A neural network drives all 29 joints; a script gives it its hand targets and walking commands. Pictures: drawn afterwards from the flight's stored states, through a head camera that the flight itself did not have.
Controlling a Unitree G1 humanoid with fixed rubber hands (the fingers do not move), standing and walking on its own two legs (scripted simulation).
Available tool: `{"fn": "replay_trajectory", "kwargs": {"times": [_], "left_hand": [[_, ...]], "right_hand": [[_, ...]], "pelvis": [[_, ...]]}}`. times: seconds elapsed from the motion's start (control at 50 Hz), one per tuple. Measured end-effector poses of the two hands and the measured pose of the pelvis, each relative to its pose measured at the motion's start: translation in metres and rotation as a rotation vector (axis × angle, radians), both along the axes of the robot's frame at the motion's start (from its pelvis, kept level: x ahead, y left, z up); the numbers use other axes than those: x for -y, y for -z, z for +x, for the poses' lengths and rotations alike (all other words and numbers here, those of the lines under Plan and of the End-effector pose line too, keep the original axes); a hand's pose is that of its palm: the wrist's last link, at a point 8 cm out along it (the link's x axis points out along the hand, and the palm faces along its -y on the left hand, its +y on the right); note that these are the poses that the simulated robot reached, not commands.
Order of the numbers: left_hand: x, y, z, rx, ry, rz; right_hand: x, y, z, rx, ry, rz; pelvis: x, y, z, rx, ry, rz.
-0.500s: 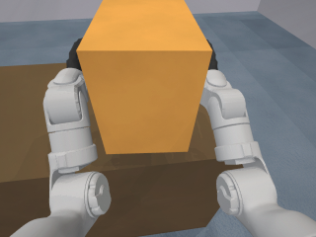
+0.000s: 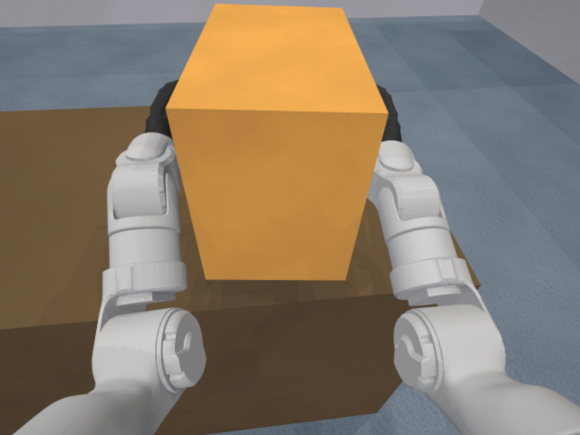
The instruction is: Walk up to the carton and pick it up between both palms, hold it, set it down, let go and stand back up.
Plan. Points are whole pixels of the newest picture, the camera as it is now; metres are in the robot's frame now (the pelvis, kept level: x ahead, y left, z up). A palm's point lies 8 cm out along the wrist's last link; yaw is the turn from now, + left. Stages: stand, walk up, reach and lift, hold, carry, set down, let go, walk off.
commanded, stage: set down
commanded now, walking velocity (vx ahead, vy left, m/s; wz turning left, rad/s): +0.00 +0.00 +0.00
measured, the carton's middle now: (277, 136) +0.46 -0.02 +0.20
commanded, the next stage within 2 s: none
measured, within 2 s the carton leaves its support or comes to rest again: rests again in 1.32 s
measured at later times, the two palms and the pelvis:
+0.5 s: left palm (170, 156) +0.44 +0.13 +0.18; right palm (374, 150) +0.43 -0.15 +0.19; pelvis +0.00 +0.00 +0.00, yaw +1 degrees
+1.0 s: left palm (175, 168) +0.44 +0.13 +0.16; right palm (370, 163) +0.43 -0.15 +0.16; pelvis +0.00 +0.00 +0.00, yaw +1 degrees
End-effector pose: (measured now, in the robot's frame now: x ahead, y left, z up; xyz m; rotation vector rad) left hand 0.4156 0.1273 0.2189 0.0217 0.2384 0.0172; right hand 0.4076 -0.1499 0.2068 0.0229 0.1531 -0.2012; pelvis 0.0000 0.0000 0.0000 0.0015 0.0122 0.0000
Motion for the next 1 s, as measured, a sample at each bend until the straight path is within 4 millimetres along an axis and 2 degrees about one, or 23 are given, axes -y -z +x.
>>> {"fn": "replay_trajectory", "kwargs": {"times": [0.3,0.7,1.0], "left_hand": [[-0.001,0.024,0.015,-0.015,0.004,-0.001],[-0.002,0.048,0.028,-0.036,0.023,0.008],[-0.003,0.062,0.028,-0.024,0.022,0.009]], "right_hand": [[-0.002,0.013,0.014,-0.021,0.009,-0.021],[-0.003,0.031,0.022,-0.052,0.025,-0.032],[-0.004,0.044,0.022,-0.051,0.024,-0.032]], "pelvis": [[-0.001,0.000,0.002,-0.054,-0.004,0.000],[0.000,0.001,0.001,-0.127,-0.019,-0.001],[-0.002,0.001,0.004,-0.147,-0.021,-0.001]]}}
